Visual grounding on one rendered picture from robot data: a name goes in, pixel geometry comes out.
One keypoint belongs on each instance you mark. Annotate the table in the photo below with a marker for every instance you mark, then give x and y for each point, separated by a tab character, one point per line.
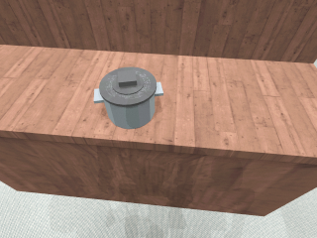
235	130

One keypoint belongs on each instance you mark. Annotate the knob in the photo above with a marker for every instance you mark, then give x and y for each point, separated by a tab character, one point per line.
127	78

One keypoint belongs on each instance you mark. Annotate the lid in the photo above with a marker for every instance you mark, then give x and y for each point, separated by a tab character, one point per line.
128	96

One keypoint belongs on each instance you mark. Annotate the pot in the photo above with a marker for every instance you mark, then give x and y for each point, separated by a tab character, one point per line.
130	117

